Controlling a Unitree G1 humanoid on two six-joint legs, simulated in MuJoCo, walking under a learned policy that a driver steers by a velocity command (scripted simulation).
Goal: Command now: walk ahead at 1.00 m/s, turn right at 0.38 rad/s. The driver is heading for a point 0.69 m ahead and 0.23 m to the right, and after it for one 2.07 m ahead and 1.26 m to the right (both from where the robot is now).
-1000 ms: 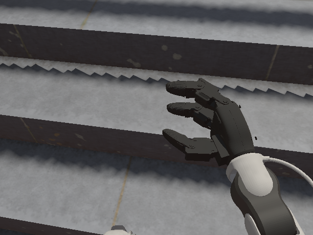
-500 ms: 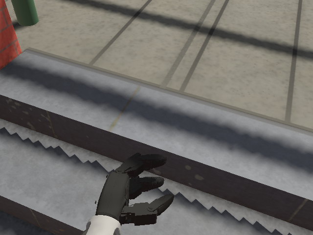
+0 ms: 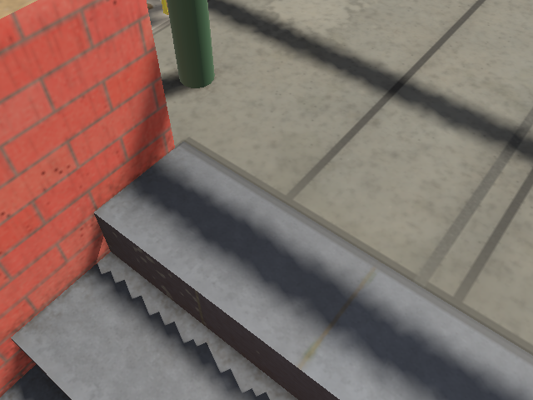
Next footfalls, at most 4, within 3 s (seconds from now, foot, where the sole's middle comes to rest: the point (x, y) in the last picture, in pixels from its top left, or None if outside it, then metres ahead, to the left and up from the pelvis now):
0.22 right None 0.24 -0.09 -0.61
0.56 left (284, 275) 0.61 0.01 -0.44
0.98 right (482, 258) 0.66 -0.41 -0.44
1.54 left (378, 195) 0.83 -0.21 -0.44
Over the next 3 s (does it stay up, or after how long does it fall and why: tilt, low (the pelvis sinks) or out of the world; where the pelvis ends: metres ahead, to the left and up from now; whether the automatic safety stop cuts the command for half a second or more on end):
stays up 0.73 -0.35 0.33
